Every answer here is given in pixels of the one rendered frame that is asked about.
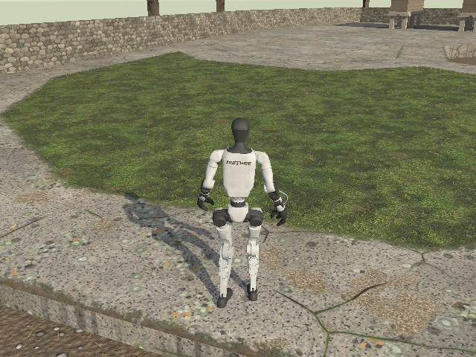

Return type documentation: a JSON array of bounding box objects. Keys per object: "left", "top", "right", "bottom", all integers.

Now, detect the left robot upper arm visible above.
[{"left": 202, "top": 149, "right": 224, "bottom": 189}]

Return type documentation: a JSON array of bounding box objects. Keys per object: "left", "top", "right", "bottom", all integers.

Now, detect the robot head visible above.
[{"left": 227, "top": 118, "right": 252, "bottom": 154}]

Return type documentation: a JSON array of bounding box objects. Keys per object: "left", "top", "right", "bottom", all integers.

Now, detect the right robot forearm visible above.
[{"left": 268, "top": 181, "right": 285, "bottom": 211}]

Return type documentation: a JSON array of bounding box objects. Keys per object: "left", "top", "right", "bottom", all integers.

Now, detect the left robot forearm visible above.
[{"left": 199, "top": 177, "right": 210, "bottom": 201}]

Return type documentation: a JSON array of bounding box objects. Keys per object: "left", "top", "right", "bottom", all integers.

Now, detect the robot left hand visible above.
[{"left": 197, "top": 198, "right": 214, "bottom": 210}]

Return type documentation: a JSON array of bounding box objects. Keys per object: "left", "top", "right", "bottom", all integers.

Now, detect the right robot upper arm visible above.
[{"left": 255, "top": 151, "right": 275, "bottom": 193}]

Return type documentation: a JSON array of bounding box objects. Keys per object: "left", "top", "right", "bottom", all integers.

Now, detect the robot right hand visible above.
[{"left": 271, "top": 208, "right": 287, "bottom": 226}]

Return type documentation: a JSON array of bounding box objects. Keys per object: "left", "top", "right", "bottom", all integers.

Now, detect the left robot shin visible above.
[{"left": 219, "top": 245, "right": 232, "bottom": 298}]

